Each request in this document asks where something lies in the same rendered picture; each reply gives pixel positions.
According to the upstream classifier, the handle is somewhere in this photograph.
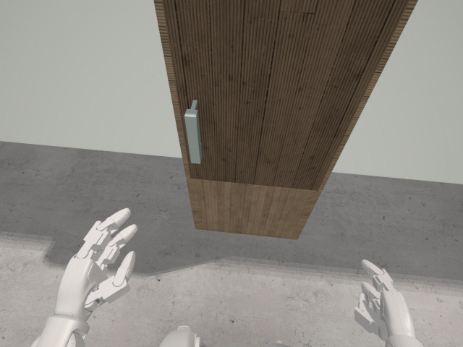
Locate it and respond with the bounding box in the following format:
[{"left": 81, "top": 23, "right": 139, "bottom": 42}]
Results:
[{"left": 184, "top": 100, "right": 202, "bottom": 164}]

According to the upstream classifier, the robot left forearm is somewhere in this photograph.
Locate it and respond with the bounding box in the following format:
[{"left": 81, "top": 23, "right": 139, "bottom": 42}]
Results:
[{"left": 31, "top": 314, "right": 90, "bottom": 347}]

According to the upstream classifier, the robot left thigh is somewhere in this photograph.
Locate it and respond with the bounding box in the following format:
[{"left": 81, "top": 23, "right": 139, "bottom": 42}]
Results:
[{"left": 158, "top": 330, "right": 200, "bottom": 347}]

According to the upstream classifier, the robot right hand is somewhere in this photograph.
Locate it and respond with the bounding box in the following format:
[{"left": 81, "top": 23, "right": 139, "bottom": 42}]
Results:
[{"left": 354, "top": 260, "right": 416, "bottom": 342}]

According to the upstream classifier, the robot left hand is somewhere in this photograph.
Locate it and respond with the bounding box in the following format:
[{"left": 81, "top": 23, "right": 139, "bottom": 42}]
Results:
[{"left": 54, "top": 208, "right": 137, "bottom": 321}]

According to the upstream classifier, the cupboard door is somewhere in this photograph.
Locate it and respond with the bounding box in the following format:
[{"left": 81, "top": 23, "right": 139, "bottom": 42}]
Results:
[{"left": 162, "top": 0, "right": 410, "bottom": 191}]

